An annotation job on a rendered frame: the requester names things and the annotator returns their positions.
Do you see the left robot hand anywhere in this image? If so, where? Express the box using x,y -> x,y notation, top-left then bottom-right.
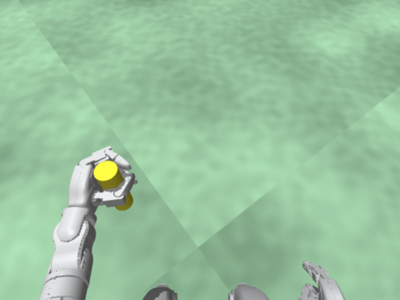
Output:
68,146 -> 138,213

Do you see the right robot hand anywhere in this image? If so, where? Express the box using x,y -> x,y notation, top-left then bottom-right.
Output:
298,261 -> 345,300

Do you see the can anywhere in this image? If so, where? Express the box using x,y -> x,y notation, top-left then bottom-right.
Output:
94,161 -> 133,211

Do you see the left robot arm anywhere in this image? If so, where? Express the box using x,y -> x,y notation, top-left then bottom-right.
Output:
39,206 -> 97,300

